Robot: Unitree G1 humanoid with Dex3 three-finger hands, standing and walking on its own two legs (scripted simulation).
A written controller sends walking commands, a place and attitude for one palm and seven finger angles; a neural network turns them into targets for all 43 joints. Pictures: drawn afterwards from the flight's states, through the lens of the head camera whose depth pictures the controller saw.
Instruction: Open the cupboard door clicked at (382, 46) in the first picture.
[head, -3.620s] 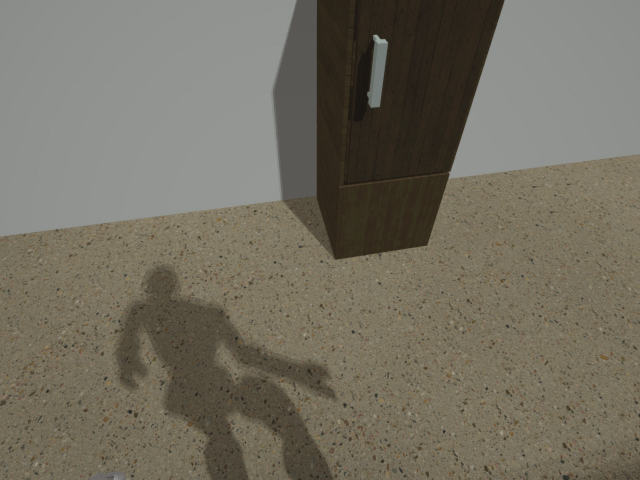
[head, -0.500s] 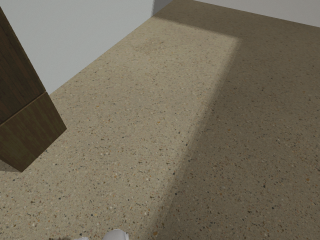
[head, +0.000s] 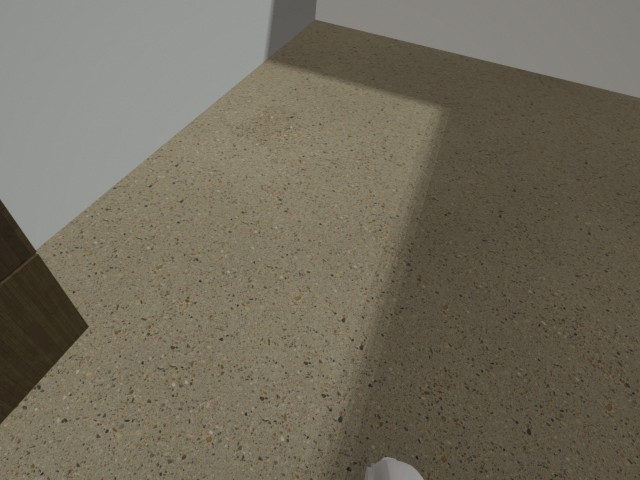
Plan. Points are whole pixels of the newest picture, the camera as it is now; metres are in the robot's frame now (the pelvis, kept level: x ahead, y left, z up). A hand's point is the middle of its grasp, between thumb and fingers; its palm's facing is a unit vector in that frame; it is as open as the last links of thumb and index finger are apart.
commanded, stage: walk to a spot facing it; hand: left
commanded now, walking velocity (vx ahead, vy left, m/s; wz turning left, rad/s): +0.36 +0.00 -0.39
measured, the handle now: out of the picture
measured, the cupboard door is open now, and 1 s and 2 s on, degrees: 0 0 0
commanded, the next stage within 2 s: turn to face it in 0.28 s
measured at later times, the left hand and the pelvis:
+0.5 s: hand (268, 365) +0.33 +0.09 -0.17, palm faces -0.08 -0.97 -0.22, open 7.1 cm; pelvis +0.22 -0.08 -0.01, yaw -6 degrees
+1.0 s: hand (233, 355) +0.35 +0.16 -0.19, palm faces +0.21 -0.95 -0.22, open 7.4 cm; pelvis +0.32 -0.05 -0.02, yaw +9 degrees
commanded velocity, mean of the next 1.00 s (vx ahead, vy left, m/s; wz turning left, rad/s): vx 0.10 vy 0.00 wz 0.29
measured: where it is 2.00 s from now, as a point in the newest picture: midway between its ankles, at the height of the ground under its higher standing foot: (340, 460)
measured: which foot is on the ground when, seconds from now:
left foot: down 0.00-0.28, up 0.30-0.76, down 0.78-1.00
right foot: up 0.00-0.28, down 0.30-0.80, up 0.82-1.00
